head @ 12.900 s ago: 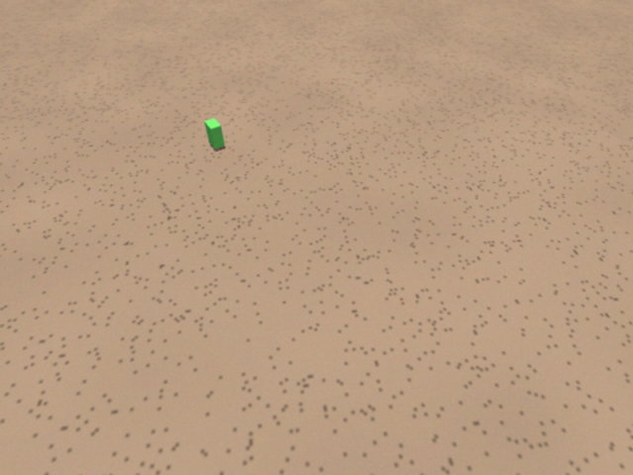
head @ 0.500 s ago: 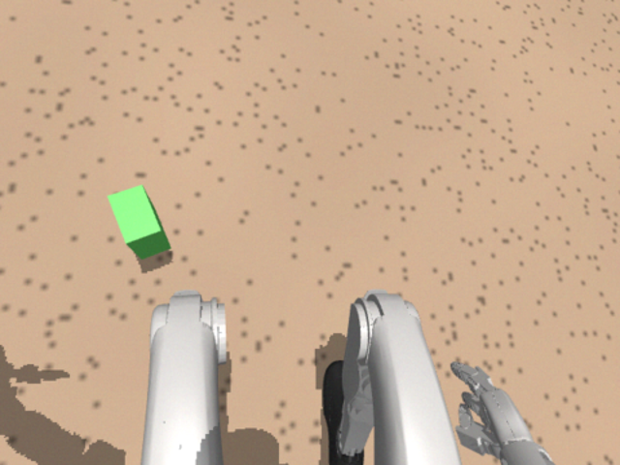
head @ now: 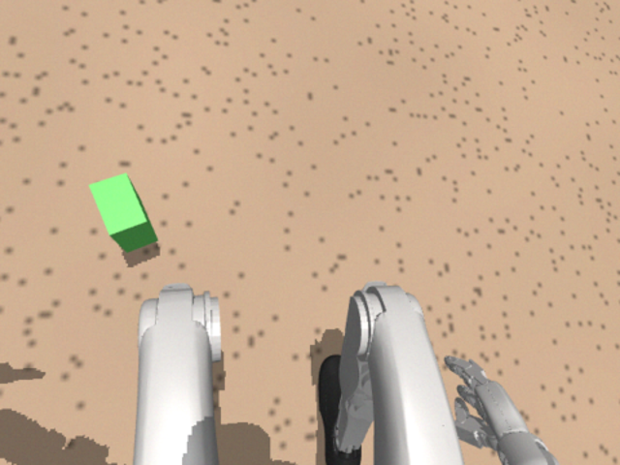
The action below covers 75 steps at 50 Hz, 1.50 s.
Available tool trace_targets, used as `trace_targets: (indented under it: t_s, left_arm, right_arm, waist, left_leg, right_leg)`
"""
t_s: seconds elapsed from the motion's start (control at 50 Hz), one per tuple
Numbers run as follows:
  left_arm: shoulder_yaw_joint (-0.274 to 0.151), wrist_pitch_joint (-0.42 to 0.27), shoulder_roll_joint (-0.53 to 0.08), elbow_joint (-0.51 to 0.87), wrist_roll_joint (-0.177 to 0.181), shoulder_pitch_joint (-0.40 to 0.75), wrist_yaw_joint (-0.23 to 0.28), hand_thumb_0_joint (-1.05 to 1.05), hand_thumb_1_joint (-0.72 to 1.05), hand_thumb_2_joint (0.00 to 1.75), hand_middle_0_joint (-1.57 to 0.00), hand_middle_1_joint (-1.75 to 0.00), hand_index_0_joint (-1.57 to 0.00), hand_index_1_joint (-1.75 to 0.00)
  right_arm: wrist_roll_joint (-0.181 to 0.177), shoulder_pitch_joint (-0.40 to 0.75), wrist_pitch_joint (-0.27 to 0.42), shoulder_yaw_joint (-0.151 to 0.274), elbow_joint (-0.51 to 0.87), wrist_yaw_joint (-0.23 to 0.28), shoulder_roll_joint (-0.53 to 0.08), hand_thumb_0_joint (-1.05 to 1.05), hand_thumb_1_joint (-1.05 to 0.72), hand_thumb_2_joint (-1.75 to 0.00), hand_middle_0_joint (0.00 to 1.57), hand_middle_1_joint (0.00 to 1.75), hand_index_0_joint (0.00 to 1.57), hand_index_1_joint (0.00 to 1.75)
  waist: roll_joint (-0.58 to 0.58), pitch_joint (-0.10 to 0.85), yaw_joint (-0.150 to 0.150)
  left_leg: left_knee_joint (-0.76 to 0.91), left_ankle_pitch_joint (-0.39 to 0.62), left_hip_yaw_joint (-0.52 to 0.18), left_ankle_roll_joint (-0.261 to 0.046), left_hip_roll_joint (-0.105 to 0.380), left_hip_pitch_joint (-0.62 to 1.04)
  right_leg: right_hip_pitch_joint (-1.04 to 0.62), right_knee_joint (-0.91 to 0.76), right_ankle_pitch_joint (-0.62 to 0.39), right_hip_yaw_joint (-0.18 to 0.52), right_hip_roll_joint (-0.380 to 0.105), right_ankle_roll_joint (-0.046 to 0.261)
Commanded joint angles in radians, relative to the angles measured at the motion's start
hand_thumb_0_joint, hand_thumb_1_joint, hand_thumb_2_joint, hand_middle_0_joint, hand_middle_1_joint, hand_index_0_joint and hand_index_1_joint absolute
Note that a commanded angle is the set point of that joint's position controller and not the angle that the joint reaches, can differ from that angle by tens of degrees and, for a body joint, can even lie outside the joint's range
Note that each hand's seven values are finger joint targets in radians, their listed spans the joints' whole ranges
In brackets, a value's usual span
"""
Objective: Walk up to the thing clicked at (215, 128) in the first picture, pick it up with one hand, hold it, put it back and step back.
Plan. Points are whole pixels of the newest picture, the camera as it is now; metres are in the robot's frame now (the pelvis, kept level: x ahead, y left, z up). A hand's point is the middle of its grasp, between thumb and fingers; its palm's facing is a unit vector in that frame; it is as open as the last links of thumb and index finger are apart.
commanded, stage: approach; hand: left
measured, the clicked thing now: (126, 215) +0.47 +0.28 -0.30
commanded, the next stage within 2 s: close in in 0.44 s
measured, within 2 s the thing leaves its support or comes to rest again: neither
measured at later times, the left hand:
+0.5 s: hand (2, 235) +0.39 +0.40 -0.19, palm faces +0.33 -0.95 -0.01, open 17.4 cm
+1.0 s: hand (88, 239) +0.41 +0.32 -0.26, palm faces +0.35 -0.94 -0.02, open 17.4 cm
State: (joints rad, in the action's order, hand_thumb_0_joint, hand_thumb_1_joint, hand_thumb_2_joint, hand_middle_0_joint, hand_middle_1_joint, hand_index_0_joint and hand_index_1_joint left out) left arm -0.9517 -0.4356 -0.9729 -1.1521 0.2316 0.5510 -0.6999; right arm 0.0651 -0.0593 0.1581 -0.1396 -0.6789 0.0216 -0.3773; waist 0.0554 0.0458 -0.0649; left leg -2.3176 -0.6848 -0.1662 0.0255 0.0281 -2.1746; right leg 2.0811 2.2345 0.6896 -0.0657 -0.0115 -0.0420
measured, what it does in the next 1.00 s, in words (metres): lowers itself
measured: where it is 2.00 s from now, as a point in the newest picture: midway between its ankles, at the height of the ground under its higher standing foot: (266, 442)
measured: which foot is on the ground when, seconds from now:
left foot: down 0.00-1.00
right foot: down 0.00-1.00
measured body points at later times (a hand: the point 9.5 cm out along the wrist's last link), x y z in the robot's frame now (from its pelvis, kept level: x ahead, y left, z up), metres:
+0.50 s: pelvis -0.01 +0.01 -0.07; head +0.23 +0.15 +0.29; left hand +0.37 +0.45 -0.19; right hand +0.17 -0.26 -0.12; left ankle +0.08 +0.13 -0.33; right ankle +0.10 -0.13 -0.33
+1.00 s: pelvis -0.02 +0.03 -0.09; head +0.22 +0.19 +0.25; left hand +0.39 +0.37 -0.26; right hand +0.13 -0.25 -0.12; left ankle +0.08 +0.13 -0.33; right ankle +0.10 -0.13 -0.33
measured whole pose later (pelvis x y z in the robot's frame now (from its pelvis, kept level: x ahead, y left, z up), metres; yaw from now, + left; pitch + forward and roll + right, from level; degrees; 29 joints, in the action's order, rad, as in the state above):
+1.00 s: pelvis -0.02 +0.03 -0.09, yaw -9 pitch +11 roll -17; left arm -0.68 -1.06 -0.87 -1.46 0.12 0.57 -0.14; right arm 0.36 0.17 -0.03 -0.48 -0.57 -0.12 -0.40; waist 0.27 -0.29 -0.20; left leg -2.69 -0.70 -0.37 0.00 0.02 -2.23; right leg 2.05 2.44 0.64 -0.19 0.08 -0.06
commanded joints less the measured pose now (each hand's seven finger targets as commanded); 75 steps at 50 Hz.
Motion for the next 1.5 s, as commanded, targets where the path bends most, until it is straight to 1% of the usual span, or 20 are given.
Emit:
trace_targets:
  t_s: [0.0, 0.1, 0.2, 0.24, 0.26, 0.42, 0.52, 0.62, 0.66, 0.76, 0.8, 0.9, 0.98, 1.0, 1.06, 1.08, 1.16, 1.34, 1.42, 1.48]
  left_arm:
    - [-0.029, -0.109, -0.358, 0.064, 0.052, 0.129, -0.017, 0.0, -0.59, 0.08, -0.1, -0.16, -0.09, -0.17]
    - [0.024, -0.177, -0.336, -0.008, 0.032, 0.182, 0.001, 0.0, -0.59, 0.09, -0.1, -0.16, -0.09, -0.17]
    - [-0.004, -0.276, -0.438, 0.02, -0.003, 0.231, 0.054, 0.0, -0.58, 0.1, -0.1, -0.17, -0.09, -0.17]
    - [0.002, -0.316, -0.422, -0.003, -0.02, 0.215, 0.072, 0.0, -0.59, 0.1, -0.1, -0.18, -0.09, -0.18]
    - [-0.002, -0.334, -0.446, -0.002, -0.029, 0.219, 0.082, 0.0, -0.6, 0.1, -0.1, -0.18, -0.09, -0.19]
    - [0.06, -0.439, -0.362, -0.107, -0.037, 0.204, 0.161, 0.0, -0.61, 0.11, -0.08, -0.2, -0.09, -0.19]
    - [0.156, -0.509, -0.232, -0.172, -0.046, 0.2, 0.232, 0.0, -0.61, 0.09, -0.08, -0.19, -0.1, -0.18]
    - [0.125, -0.596, -0.261, -0.189, -0.041, 0.19, 0.344, 0.0, -0.61, 0.05, -0.08, -0.16, -0.11, -0.15]
    - [0.124, -0.627, -0.257, -0.179, -0.057, 0.191, 0.394, 0.0, -0.61, 0.07, -0.08, -0.17, -0.11, -0.15]
    - [0.141, -0.67, -0.24, -0.155, -0.115, 0.17, 0.491, 0.0, -0.61, 0.1, -0.07, -0.17, -0.1, -0.16]
    - [0.175, -0.682, -0.213, -0.144, -0.124, 0.176, 0.511, 0.0, -0.61, 0.1, -0.07, -0.17, -0.1, -0.16]
    - [0.266, -0.694, -0.092, -0.18, -0.115, 0.186, 0.548, 0.0, -0.61, 0.09, -0.07, -0.16, -0.09, -0.15]
    - [0.301, -0.716, -0.038, -0.198, -0.1, 0.176, 0.587, 0.0, -0.61, 0.09, -0.06, -0.15, -0.09, -0.13]
    - [0.301, -0.722, -0.057, -0.199, -0.103, 0.174, 0.599, 0.0, -0.61, 0.1, -0.06, -0.15, -0.08, -0.13]
    - [0.322, -0.739, -0.045, -0.209, -0.12, 0.186, 0.635, 0.0, -0.61, 0.12, -0.05, -0.15, -0.08, -0.13]
    - [0.314, -0.744, -0.042, -0.212, -0.122, 0.156, 0.645, 0.0, -0.61, 0.13, -0.05, -0.15, -0.07, -0.13]
    - [0.304, -0.77, -0.065, -0.188, -0.132, 0.156, 0.683, 0.0, -0.6, 0.14, -0.04, -0.14, -0.07, -0.12]
    - [0.345, -0.785, -0.02, -0.172, -0.151, 0.166, 0.74, 0.0, -0.54, 0.17, -0.04, -0.15, -0.06, -0.13]
    - [0.388, -0.79, 0.024, -0.184, -0.155, 0.176, 0.751, 0.0, -0.46, 0.2, -0.06, -0.13, -0.06, -0.13]
    - [0.381, -0.79, 0.006, -0.2, -0.158, 0.176, 0.764, 0.0, -0.41, 0.22, -0.06, -0.13, -0.06, -0.13]
  right_arm:
    - [0.009, -0.102, 0.03, 0.069, 0.042, 0.014, -0.242, 0.0, -0.89, -0.9, 0.2, 0.3, 0.2, 0.3]
    - [0.04, -0.067, 0.018, 0.043, 0.052, 0.004, -0.262, 0.0, -0.88, -0.89, 0.2, 0.3, 0.2, 0.3]
    - [0.082, -0.019, -0.014, 0.003, 0.065, -0.012, -0.28, 0.0, -0.87, -0.89, 0.2, 0.3, 0.2, 0.3]
    - [0.103, 0.0, -0.031, -0.015, 0.066, -0.017, -0.293, 0.0, -0.88, -0.89, 0.2, 0.3, 0.2, 0.3]
    - [0.113, 0.007, -0.038, -0.024, 0.066, -0.02, -0.294, 0.0, -0.88, -0.89, 0.2, 0.3, 0.2, 0.3]
    - [0.177, 0.078, -0.092, -0.094, 0.076, -0.035, -0.318, 0.0, -0.9, -0.9, 0.2, 0.3, 0.2, 0.3]
    - [0.211, 0.123, -0.115, -0.125, 0.095, -0.05, -0.345, 0.0, -0.9, -0.9, 0.2, 0.3, 0.2, 0.3]
    - [0.24, 0.159, -0.136, -0.179, 0.115, -0.073, -0.353, 0.0, -0.91, -0.9, 0.2, 0.3, 0.2, 0.3]
    - [0.252, 0.172, -0.147, -0.191, 0.12, -0.08, -0.362, 0.0, -0.91, -0.9, 0.2, 0.3, 0.2, 0.3]
    - [0.279, 0.19, -0.176, -0.2, 0.122, -0.099, -0.375, 0.0, -0.91, -0.9, 0.2, 0.3, 0.2, 0.3]
    - [0.293, 0.2, -0.183, -0.204, 0.124, -0.103, -0.372, 0.0, -0.91, -0.9, 0.2, 0.3, 0.2, 0.3]
    - [0.298, 0.212, -0.19, -0.203, 0.132, -0.115, -0.379, 0.0, -0.91, -0.9, 0.2, 0.3, 0.2, 0.3]
    - [0.299, 0.218, -0.191, -0.217, 0.14, -0.129, -0.369, 0.0, -0.9, -0.9, 0.2, 0.3, 0.2, 0.3]
    - [0.299, 0.22, -0.192, -0.222, 0.139, -0.13, -0.364, 0.0, -0.9, -0.9, 0.2, 0.3, 0.2, 0.3]
    - [0.301, 0.225, -0.199, -0.226, 0.145, -0.138, -0.365, 0.0, -0.9, -0.9, 0.2, 0.3, 0.2, 0.3]
    - [0.303, 0.231, -0.201, -0.226, 0.147, -0.14, -0.362, 0.0, -0.89, -0.9, 0.2, 0.3, 0.2, 0.3]
    - [0.308, 0.241, -0.205, -0.232, 0.148, -0.145, -0.362, 0.0, -0.89, -0.9, 0.2, 0.3, 0.2, 0.3]
    - [0.316, 0.239, -0.205, -0.238, 0.144, -0.154, -0.349, 0.0, -0.89, -0.9, 0.2, 0.3, 0.2, 0.3]
    - [0.316, 0.241, -0.203, -0.233, 0.132, -0.157, -0.354, 0.0, -0.88, -0.9, 0.2, 0.3, 0.2, 0.3]
    - [0.314, 0.245, -0.204, -0.24, 0.139, -0.159, -0.352, 0.0, -0.87, -0.9, 0.2, 0.3, 0.2, 0.3]
  waist:
    - [-0.209, 0.517, -0.002]
    - [-0.227, 0.491, -0.028]
    - [-0.299, 0.511, -0.018]
    - [-0.333, 0.526, -0.039]
    - [-0.351, 0.521, -0.031]
    - [-0.369, 0.441, -0.096]
    - [-0.353, 0.367, -0.159]
    - [-0.334, 0.347, -0.159]
    - [-0.373, 0.315, -0.16]
    - [-0.432, 0.264, -0.18]
    - [-0.443, 0.244, -0.197]
    - [-0.373, 0.194, -0.25]
    - [-0.305, 0.191, -0.251]
    - [-0.307, 0.189, -0.238]
    - [-0.308, 0.161, -0.25]
    - [-0.303, 0.16, -0.232]
    - [-0.329, 0.175, -0.226]
    - [-0.329, 0.185, -0.25]
    - [-0.332, 0.163, -0.268]
    - [-0.305, 0.156, -0.262]
  left_leg:
    - [0.247, 0.112, 0.073, -0.043, 0.012, 0.398]
    - [0.203, 0.091, 0.059, -0.037, 0.02, 0.397]
    - [0.164, 0.091, 0.05, -0.024, 0.031, 0.421]
    - [0.139, 0.155, 0.04, -0.015, 0.035, 0.465]
    - [0.131, 0.155, 0.039, -0.013, 0.037, 0.458]
    - [0.06, 0.18, 0.003, -0.003, 0.051, 0.433]
    - [0.031, 0.164, -0.035, 0.004, 0.057, 0.432]
    - [-0.013, 0.175, -0.053, 0.004, 0.059, 0.396]
    - [0.002, 0.179, -0.065, 0.014, 0.062, 0.414]
    - [0.013, 0.169, -0.09, 0.028, 0.068, 0.433]
    - [0.009, 0.156, -0.091, 0.027, 0.071, 0.417]
    - [0.011, 0.084, -0.124, 0.022, 0.07, 0.384]
    - [-0.01, 0.067, -0.133, 0.012, 0.063, 0.343]
    - [-0.017, 0.063, -0.125, 0.008, 0.06, 0.327]
    - [-0.005, 0.051, -0.139, 0.011, 0.061, 0.321]
    - [-0.003, 0.05, -0.139, 0.013, 0.064, 0.326]
    - [-0.009, 0.075, -0.135, 0.015, 0.065, 0.339]
    - [-0.017, 0.071, -0.132, 0.012, 0.063, 0.331]
    - [-0.008, 0.075, -0.148, 0.018, 0.065, 0.348]
    - [-0.012, 0.054, -0.149, 0.015, 0.062, 0.324]
  right_leg:
    - [-0.226, -0.178, -0.104, -0.081, 0.044, 0.071]
    - [-0.193, -0.14, -0.094, -0.101, 0.051, 0.072]
    - [-0.191, -0.081, -0.092, -0.12, 0.06, 0.073]
    - [-0.197, -0.052, -0.144, -0.132, 0.06, 0.071]
    - [-0.196, -0.043, -0.142, -0.132, 0.063, 0.072]
    - [-0.2, 0.007, -0.182, -0.177, 0.075, 0.065]
    - [-0.176, 0.031, -0.184, -0.215, 0.082, 0.06]
    - [-0.246, 0.044, -0.21, -0.234, 0.094, 0.051]
    - [-0.231, 0.055, -0.208, -0.247, 0.095, 0.053]
    - [-0.22, 0.078, -0.211, -0.266, 0.095, 0.051]
    - [-0.222, 0.077, -0.211, -0.264, 0.097, 0.05]
    - [-0.192, 0.071, -0.185, -0.281, 0.099, 0.043]
    - [-0.222, 0.062, -0.186, -0.285, 0.106, 0.034]
    - [-0.227, 0.058, -0.18, -0.281, 0.109, 0.036]
    - [-0.214, 0.064, -0.17, -0.294, 0.111, 0.037]
    - [-0.213, 0.064, -0.169, -0.291, 0.112, 0.037]
    - [-0.234, 0.069, -0.19, -0.288, 0.117, 0.039]
    - [-0.254, 0.059, -0.205, -0.294, 0.124, 0.039]
    - [-0.227, 0.067, -0.212, -0.303, 0.124, 0.038]
    - [-0.235, 0.057, -0.199, -0.306, 0.124, 0.037]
